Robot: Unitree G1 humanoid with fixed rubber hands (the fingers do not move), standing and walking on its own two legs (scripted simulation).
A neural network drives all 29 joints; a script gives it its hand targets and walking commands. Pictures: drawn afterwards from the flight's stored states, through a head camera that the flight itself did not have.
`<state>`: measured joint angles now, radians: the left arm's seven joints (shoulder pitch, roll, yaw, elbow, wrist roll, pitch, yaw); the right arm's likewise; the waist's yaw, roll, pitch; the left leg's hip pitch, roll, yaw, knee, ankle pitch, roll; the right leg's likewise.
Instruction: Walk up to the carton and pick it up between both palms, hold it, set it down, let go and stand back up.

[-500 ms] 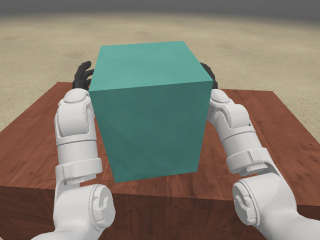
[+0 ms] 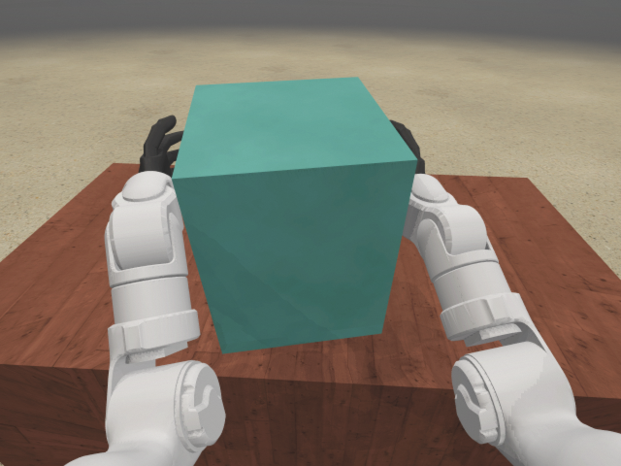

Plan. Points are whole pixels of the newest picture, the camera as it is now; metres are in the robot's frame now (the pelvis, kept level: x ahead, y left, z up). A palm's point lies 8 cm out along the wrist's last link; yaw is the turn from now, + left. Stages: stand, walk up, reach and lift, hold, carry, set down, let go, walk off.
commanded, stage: hold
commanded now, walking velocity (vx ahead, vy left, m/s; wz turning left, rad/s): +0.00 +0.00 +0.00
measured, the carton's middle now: (291, 212) +0.35 +0.01 +0.23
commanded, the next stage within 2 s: none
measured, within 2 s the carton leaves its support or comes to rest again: neither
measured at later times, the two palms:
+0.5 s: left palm (160, 179) +0.36 +0.16 +0.28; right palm (408, 178) +0.36 -0.14 +0.27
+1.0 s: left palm (158, 187) +0.36 +0.16 +0.27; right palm (404, 181) +0.36 -0.13 +0.26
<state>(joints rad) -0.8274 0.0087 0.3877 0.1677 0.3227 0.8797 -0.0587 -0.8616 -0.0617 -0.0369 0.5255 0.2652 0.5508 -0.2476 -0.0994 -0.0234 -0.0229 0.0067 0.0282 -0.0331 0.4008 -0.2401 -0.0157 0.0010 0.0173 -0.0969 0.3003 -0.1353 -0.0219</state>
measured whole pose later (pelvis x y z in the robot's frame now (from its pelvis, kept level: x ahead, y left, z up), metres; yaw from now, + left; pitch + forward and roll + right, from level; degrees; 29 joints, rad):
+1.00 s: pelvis +0.00 -0.01 +0.00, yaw +1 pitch -9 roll -1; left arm -0.83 0.02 0.40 0.21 0.31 0.87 -0.07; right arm -0.88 -0.06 -0.03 0.56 0.28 0.57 -0.27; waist -0.10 -0.03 -0.03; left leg 0.01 0.03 -0.05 0.39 -0.23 -0.02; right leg 0.00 0.02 -0.11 0.30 -0.14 -0.03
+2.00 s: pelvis +0.00 -0.01 +0.00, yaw +0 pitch -9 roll -1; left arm -0.84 0.01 0.39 0.21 0.33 0.87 -0.06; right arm -0.89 -0.07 -0.04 0.57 0.28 0.56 -0.26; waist -0.10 -0.03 -0.04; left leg 0.00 0.03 -0.04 0.40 -0.24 -0.02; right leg -0.01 0.02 -0.10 0.30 -0.14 -0.03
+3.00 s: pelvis +0.00 +0.00 +0.00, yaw +0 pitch -9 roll -1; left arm -0.83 0.01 0.39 0.20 0.32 0.88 -0.06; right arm -0.87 -0.07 -0.03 0.56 0.28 0.56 -0.25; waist -0.10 -0.03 -0.03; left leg 0.00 0.03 -0.03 0.39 -0.24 -0.02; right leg 0.00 0.02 -0.09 0.30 -0.13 -0.02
